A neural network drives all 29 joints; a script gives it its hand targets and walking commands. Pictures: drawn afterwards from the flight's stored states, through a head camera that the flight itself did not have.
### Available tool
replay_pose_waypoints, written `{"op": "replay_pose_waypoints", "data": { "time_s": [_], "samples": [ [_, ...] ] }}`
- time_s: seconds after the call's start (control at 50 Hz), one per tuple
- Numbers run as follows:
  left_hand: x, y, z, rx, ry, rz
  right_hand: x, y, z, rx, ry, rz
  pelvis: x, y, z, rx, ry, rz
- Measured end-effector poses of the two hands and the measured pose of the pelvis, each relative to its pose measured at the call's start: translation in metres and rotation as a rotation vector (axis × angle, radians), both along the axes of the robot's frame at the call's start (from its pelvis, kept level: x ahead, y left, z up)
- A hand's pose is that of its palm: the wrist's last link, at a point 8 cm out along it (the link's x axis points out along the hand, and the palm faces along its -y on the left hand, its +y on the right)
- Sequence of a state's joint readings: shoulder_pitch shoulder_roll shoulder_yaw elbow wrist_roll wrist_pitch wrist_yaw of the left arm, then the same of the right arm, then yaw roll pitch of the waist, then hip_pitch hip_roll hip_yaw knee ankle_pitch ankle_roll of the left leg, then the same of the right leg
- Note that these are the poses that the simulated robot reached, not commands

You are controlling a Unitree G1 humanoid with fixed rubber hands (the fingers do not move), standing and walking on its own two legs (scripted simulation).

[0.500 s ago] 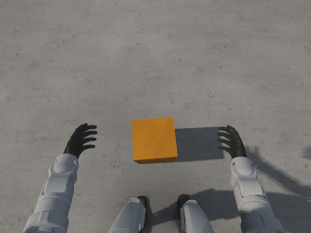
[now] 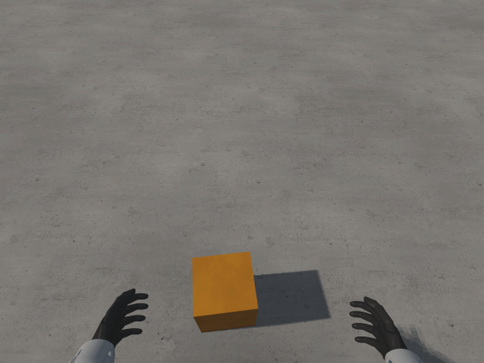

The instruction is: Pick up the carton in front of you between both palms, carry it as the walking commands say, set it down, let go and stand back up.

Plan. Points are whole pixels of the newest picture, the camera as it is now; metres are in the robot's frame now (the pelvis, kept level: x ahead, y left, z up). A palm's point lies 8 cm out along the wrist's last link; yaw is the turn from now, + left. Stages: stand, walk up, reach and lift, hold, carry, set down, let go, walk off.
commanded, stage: let go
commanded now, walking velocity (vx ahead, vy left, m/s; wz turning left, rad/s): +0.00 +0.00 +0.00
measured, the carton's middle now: (225, 293) +0.41 +0.08 -0.65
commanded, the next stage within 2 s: stand in 0.30 s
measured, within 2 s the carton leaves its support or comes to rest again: neither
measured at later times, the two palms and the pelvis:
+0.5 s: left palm (74, 334) +0.17 +0.29 -0.07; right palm (401, 362) +0.14 -0.25 -0.09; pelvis +0.01 +0.02 -0.01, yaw +0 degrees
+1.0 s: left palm (60, 348) +0.15 +0.32 -0.09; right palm (404, 360) +0.14 -0.26 -0.09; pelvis +0.02 +0.03 +0.00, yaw -1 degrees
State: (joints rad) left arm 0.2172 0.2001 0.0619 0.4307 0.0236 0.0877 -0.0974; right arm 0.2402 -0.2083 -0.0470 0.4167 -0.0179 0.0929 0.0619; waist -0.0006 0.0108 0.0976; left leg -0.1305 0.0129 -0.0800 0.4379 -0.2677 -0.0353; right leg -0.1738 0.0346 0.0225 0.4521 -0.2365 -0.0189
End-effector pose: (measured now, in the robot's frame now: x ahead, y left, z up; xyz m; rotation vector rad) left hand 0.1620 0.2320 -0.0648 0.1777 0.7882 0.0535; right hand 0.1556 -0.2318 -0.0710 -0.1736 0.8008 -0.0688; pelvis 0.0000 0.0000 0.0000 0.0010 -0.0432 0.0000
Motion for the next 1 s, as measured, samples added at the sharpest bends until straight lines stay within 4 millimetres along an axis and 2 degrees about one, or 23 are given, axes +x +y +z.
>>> {"op": "replay_pose_waypoints", "data": {
  "time_s": [0.06, 0.2, 0.34, 0.44, 0.52, 0.62, 0.8, 1.0],
  "samples": [
    [0.001, -0.003, -0.001, -0.005, 0.006, -0.013, 0.0, 0.001, 0.002, -0.002, 0.0, -0.01, -0.001, 0.0, -0.001, -0.002, -0.034, 0.003],
    [0.005, 0.004, 0.002, -0.005, -0.002, -0.006, 0.002, 0.01, 0.003, 0.004, 0.004, -0.007, 0.001, 0.006, -0.001, -0.006, -0.065, -0.001],
    [0.013, 0.027, 0.013, 0.088, -0.019, 0.024, -0.003, 0.011, -0.005, -0.029, 0.01, -0.012, 0.006, 0.016, -0.003, -0.007, -0.048, 0.0],
    [0.012, 0.05, -0.001, 0.143, -0.009, 0.037, -0.014, -0.008, -0.017, -0.121, 0.079, -0.036, 0.01, 0.02, -0.006, -0.007, -0.001, -0.006],
    [0.005, 0.065, -0.012, 0.166, 0.035, 0.043, -0.019, -0.022, -0.017, -0.17, 0.112, -0.059, 0.014, 0.023, -0.007, -0.009, 0.02, -0.009],
    [-0.003, 0.074, -0.023, 0.176, 0.088, 0.051, -0.017, -0.033, -0.014, -0.211, 0.13, -0.077, 0.018, 0.027, -0.006, -0.011, 0.035, -0.014],
    [-0.007, 0.082, -0.03, 0.179, 0.139, 0.057, -0.009, -0.03, -0.014, -0.22, 0.145, -0.065, 0.024, 0.03, -0.004, -0.012, 0.036, -0.011],
    [-0.011, 0.089, -0.03, 0.19, 0.157, 0.071, -0.016, -0.027, -0.019, -0.214, 0.17, -0.063, 0.025, 0.032, -0.003, -0.01, 0.027, -0.009]
  ]
}}
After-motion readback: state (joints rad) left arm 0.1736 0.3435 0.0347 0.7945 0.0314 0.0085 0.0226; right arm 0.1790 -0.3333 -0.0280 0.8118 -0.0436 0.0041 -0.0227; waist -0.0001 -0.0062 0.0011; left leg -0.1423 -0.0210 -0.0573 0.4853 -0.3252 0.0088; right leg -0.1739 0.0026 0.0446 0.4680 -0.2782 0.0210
